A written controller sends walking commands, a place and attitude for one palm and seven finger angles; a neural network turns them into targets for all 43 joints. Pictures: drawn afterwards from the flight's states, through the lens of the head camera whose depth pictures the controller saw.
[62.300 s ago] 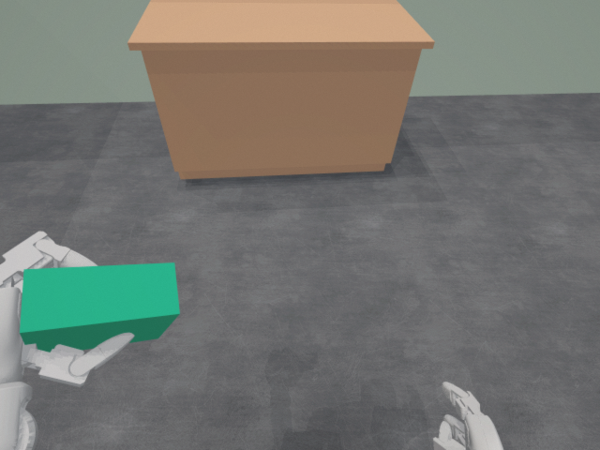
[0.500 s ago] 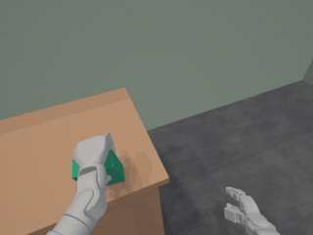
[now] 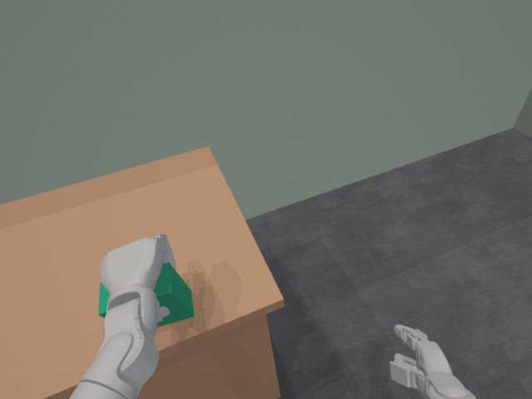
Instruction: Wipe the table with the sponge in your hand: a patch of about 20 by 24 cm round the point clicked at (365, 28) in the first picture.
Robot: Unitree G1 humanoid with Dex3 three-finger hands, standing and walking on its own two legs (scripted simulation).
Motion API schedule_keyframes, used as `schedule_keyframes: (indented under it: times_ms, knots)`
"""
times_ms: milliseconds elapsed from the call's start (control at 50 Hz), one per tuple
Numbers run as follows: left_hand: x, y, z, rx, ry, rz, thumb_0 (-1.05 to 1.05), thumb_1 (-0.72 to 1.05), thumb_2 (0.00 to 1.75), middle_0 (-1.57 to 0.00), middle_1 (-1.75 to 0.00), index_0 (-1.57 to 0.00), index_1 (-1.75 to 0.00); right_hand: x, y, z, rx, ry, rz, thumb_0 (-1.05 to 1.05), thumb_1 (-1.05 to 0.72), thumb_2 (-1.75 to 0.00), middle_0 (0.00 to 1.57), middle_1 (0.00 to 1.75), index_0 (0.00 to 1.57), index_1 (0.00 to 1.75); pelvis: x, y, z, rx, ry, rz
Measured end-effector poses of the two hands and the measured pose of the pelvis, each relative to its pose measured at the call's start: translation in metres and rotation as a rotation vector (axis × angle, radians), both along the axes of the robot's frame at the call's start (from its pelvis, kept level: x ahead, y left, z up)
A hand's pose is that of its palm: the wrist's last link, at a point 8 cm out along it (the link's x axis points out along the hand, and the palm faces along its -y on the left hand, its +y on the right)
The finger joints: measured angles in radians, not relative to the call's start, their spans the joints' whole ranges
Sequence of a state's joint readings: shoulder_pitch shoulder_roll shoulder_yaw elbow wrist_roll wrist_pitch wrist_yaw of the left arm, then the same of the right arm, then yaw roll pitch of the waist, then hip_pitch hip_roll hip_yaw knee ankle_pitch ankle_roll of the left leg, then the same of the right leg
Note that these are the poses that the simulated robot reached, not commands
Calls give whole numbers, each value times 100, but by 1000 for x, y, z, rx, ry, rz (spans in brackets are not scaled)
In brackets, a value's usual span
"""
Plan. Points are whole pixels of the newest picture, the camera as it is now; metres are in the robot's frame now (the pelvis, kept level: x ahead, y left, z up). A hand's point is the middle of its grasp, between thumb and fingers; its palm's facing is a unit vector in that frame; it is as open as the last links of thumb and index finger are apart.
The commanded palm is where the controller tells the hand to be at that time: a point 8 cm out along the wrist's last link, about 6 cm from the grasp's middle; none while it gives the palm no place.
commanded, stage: slide back across to the middle lane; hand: left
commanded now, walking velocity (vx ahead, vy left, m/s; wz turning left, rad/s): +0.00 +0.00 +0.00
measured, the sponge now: (154, 304) +0.28 +0.23 -0.01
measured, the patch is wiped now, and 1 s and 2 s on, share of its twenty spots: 1.00 1.00 1.00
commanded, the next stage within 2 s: wipe forward along the middle lane in 0.50 s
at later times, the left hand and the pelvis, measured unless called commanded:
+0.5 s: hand (148, 281) +0.28 +0.22 +0.05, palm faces +0.03 -0.15 -0.99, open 9.3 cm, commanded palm +0.24 +0.25 +0.10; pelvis +0.00 +0.01 +0.00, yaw +0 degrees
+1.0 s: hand (151, 272) +0.30 +0.23 +0.05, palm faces -0.02 -0.12 -0.99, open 9.5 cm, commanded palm +0.27 +0.27 +0.08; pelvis -0.02 +0.01 +0.00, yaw +1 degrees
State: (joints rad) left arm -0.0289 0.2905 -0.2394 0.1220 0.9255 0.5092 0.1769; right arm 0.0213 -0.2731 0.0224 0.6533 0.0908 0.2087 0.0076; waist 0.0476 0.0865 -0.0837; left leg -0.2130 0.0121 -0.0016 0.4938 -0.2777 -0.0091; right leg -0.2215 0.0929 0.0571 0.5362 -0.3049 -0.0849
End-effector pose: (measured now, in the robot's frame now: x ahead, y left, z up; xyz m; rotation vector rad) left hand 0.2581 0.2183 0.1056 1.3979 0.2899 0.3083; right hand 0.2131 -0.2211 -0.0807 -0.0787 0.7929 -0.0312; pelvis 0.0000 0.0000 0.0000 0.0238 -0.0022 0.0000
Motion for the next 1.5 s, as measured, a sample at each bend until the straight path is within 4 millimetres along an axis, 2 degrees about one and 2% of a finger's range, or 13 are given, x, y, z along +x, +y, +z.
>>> schedule_keyframes:
  times_ms: [680,860,1100,1500]
  knots:
    - [2,7,-1,-8,5,-10,-1,-51,106,-82,-146,-87,-145,2,16,5,-13,-15,18,1,-91,-90,20,30,20,30,-4,11,1,-8,-2,6]
    - [13,8,-2,5,39,-9,0,-54,107,-86,-143,-90,-142,-3,15,1,-34,2,22,1,-91,-90,20,30,20,30,-10,10,0,-8,9,14]
    - [32,9,-1,48,75,-24,2,-61,106,-91,-140,-92,-140,-36,0,-18,-59,74,-6,1,-91,-90,20,30,20,30,-20,1,-3,-6,40,24]
    - [71,32,3,111,135,-9,-1,-61,104,-90,-138,-91,-142,-114,-58,-50,-118,247,-118,1,-91,-90,20,30,20,30,-34,-23,-11,-3,112,14]
